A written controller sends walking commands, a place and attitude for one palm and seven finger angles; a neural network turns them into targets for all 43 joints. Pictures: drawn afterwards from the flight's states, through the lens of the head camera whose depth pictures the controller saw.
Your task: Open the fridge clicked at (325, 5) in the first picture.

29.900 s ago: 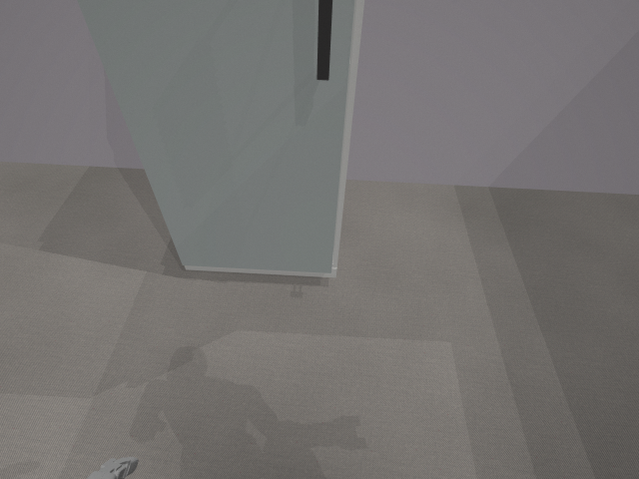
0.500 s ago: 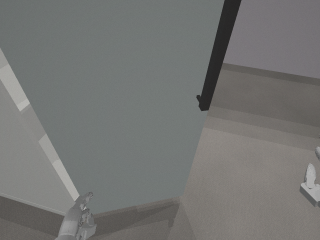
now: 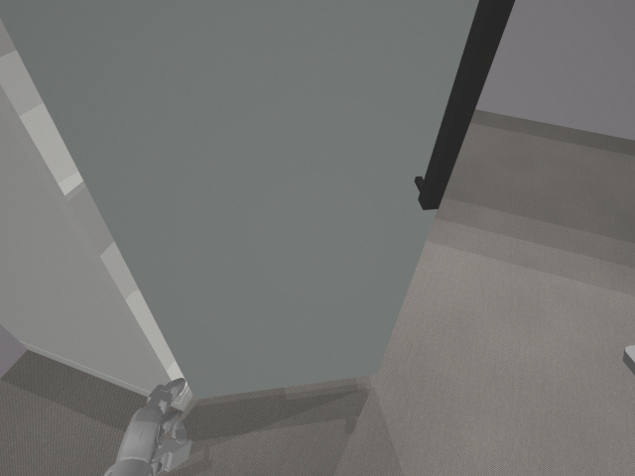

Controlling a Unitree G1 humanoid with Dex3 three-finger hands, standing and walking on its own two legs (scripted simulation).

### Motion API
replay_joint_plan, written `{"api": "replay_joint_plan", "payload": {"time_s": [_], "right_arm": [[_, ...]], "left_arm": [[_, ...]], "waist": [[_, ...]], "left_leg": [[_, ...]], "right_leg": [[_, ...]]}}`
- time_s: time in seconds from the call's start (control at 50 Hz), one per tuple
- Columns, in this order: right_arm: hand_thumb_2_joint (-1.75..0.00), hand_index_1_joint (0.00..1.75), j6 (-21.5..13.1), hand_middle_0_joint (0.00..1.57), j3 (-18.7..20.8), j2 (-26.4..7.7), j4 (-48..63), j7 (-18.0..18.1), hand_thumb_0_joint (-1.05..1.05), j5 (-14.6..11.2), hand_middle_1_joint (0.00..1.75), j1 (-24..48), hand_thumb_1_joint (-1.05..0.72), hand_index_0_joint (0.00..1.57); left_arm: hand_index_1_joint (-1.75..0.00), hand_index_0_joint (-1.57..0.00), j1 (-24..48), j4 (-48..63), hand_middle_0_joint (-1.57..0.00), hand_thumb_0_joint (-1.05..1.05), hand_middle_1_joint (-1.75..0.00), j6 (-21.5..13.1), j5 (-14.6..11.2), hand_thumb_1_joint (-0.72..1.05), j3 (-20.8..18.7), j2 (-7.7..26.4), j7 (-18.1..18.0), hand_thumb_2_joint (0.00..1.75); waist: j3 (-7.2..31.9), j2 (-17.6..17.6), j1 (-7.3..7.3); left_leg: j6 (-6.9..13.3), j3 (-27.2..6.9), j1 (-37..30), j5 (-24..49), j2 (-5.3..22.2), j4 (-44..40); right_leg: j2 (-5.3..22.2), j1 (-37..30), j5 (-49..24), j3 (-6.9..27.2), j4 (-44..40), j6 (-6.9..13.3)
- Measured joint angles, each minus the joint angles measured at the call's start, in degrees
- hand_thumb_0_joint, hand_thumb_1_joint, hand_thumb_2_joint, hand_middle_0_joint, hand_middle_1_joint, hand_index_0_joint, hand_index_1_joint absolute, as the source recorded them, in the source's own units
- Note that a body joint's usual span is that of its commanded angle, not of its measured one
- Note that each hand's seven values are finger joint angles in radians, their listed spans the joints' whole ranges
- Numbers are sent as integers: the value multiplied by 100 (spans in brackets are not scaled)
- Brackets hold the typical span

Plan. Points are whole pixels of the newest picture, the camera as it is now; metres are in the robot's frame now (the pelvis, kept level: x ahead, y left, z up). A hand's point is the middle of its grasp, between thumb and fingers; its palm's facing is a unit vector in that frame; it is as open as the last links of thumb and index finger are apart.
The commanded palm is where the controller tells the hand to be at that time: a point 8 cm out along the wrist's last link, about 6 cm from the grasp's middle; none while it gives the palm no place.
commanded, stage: step back with the hand held close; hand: right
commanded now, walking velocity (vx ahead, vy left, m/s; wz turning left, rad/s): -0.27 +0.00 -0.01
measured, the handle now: (455, 94) +0.51 -0.16 +0.25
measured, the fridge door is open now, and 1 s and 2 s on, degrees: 62 62 62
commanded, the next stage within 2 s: stop stepping back and stand still in 1.14 s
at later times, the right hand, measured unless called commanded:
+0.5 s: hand out of the picture +0.12 -0.29 +0.15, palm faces +0.50 +0.76 -0.42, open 7.4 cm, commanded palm +0.06 -0.32 +0.18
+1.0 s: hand out of the picture +0.02 -0.30 +0.15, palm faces +0.50 +0.75 -0.44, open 7.4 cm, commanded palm -0.05 -0.32 +0.18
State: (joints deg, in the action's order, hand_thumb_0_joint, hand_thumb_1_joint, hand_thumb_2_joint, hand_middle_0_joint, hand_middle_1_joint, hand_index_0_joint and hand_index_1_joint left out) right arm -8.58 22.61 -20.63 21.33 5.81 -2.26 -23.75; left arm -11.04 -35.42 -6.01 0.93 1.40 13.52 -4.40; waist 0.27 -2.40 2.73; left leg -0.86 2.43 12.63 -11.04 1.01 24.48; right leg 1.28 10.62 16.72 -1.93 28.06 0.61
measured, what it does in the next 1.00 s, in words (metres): walks backwards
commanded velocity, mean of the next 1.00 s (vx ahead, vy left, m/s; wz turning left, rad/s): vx -0.32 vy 0.00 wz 0.03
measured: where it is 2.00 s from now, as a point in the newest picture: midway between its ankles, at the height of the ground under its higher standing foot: outside the picture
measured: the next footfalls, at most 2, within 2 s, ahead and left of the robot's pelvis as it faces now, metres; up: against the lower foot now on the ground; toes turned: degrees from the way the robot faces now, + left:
left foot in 1.20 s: -0.32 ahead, +0.14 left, +0.00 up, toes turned +3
right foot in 1.34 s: -0.15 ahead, -0.08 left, +0.00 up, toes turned +3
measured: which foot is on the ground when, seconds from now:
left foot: down 0.00-0.88, up 0.90-1.00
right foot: down 0.00-1.00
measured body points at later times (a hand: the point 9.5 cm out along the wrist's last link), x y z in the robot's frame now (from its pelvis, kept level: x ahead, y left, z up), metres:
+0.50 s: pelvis -0.08 -0.02 -0.02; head -0.08 -0.03 +0.43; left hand +0.09 +0.22 -0.09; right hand +0.09 -0.33 +0.17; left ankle +0.02 +0.13 -0.74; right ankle -0.02 -0.11 -0.74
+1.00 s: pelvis -0.17 -0.02 -0.02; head -0.15 -0.05 +0.43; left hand +0.02 +0.20 -0.08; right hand -0.01 -0.34 +0.18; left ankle -0.18 +0.13 -0.67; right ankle -0.07 -0.11 -0.74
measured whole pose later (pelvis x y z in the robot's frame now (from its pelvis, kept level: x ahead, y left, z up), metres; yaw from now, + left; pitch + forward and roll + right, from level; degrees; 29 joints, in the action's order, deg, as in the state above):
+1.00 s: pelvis -0.17 -0.02 -0.02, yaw -4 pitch +0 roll +4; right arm -15.8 26.4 -24.0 27.7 7.5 -0.5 -26.6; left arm -11.3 -34.7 -10.4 1.1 -1.1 10.4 -3.2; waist -2.2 0.4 0.9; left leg -2.0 -2.9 28.6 -24.0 -5.6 63.1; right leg 2.4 27.6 8.6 -0.5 35.6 3.2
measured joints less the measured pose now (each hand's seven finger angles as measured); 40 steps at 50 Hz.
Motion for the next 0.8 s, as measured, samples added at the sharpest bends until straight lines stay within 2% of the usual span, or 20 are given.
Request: {"api": "replay_joint_plan", "payload": {"time_s": [0.1, 0.18, 0.3, 0.4, 0.48, 0.54, 0.64, 0.68, 0.72, 0.8], "right_arm": [[-89, 30, -65, 21, -118, -67, 175, 6, 1, 49, 30, -383, -90, 20], [-89, 30, -114, 21, -40, -276, 402, 4, 2, 73, 30, -637, -89, 21], [-89, 30, -320, 22, 276, -418, 516, 94, 2, 129, 30, -534, -89, 21], [-89, 30, -463, 21, 318, -179, 349, 164, 1, 241, 30, -302, -89, 21], [-89, 30, -508, 21, 214, 21, 290, 181, 1, 310, 30, -191, -89, 21], [-89, 30, -532, 21, 141, 45, 419, 195, 2, 306, 30, -141, -89, 21], [-89, 30, -720, 21, 255, -235, 667, 184, 2, 381, 30, -114, -89, 21], [-89, 30, -849, 21, 453, -343, 702, 177, 2, 408, 30, -206, -89, 21], [-89, 30, -961, 21, 618, -383, 688, 176, 1, 379, 30, -294, -89, 21], [-89, 30, -922, 21, 478, -347, 640, 210, 1, 230, 30, -286, -89, 21]], "left_arm": [[-30, -20, 58, 232, -21, 2, -30, 187, -22, 90, -106, 42, -19, 90], [-30, -20, 2, 384, -21, 2, -30, 302, -42, 90, -139, -19, -59, 90], [-30, -20, -165, 496, -21, 2, -30, 247, -56, 90, -90, -99, -70, 90], [-30, -20, -286, 495, -21, 2, -30, 104, -77, 90, -50, -86, -28, 90], [-30, -20, -356, 400, -21, 2, -30, 15, -60, 90, -34, -90, 6, 90], [-30, -20, -401, 333, -21, 2, -30, -65, -36, 90, -9, -114, 14, 90], [-30, -20, -597, 327, -21, 2, -30, -237, -30, 90, -35, -174, 15, 90], [-30, -20, -618, 288, -21, 2, -30, -263, -40, 90, -57, -195, 45, 90], [-30, -20, -558, 240, -21, 2, -30, -283, -25, 90, -98, -198, 77, 90], [-30, -20, -334, 16, -21, 2, -30, -229, 21, 90, -185, -137, 153, 90]], "waist": [[-32, 110, -185], [-50, 257, -247], [-76, 402, -181], [-98, 338, -119], [-138, 335, -89], [-210, 422, -128], [-256, 396, -352], [-189, 352, -332], [-190, 324, -294], [-203, 416, -201]], "left_leg": [[-96, -153, 350, 37, 112, 208], [-143, -225, 536, 52, 175, 394], [-167, -245, 762, 92, 209, 680], [-160, -188, 979, 81, 197, 963], [-132, -149, 1132, 142, 177, 1040], [-84, -194, 1229, 214, 148, 1029], [-102, -364, 1157, -242, -117, 1531], [-106, -434, 1113, -466, -211, 1521], [-41, -454, 1178, -298, -242, 1504], [-75, -552, 1236, -27, -145, 1259]], "right_leg": [[-114, 242, -65, -144, 68, 88], [-176, 389, -88, -207, 198, 148], [-205, 649, -100, -195, 530, 204], [-179, 970, -3, -126, 981, 247], [-161, 1230, 355, -76, 1297, 270], [-191, 1348, 277, -36, 1280, 252], [-156, 1546, -316, 137, 1311, 230], [-72, 1669, -115, 116, 1461, 224], [-48, 1746, 200, 105, 1560, 195], [-203, 1792, 696, 107, 1747, -20]]}}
